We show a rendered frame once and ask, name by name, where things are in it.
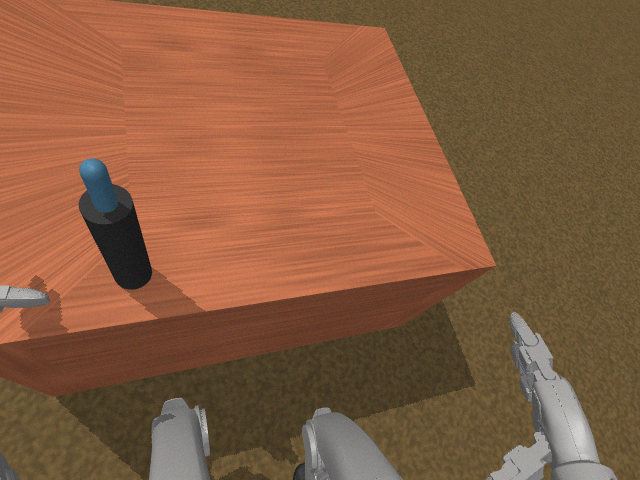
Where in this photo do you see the left robot hand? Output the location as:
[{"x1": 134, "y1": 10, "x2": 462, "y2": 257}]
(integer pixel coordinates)
[{"x1": 0, "y1": 285, "x2": 50, "y2": 313}]

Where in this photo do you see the right robot arm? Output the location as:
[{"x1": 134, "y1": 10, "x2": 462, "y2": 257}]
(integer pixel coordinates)
[{"x1": 550, "y1": 461, "x2": 618, "y2": 480}]

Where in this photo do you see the bottle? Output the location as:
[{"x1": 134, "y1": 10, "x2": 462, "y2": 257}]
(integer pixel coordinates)
[{"x1": 79, "y1": 159, "x2": 152, "y2": 290}]

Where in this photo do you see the left robot arm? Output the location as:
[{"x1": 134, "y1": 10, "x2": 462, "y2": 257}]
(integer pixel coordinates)
[{"x1": 0, "y1": 452, "x2": 20, "y2": 480}]

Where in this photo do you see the right robot hand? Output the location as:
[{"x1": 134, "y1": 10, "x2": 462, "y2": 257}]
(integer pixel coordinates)
[{"x1": 485, "y1": 312, "x2": 600, "y2": 480}]

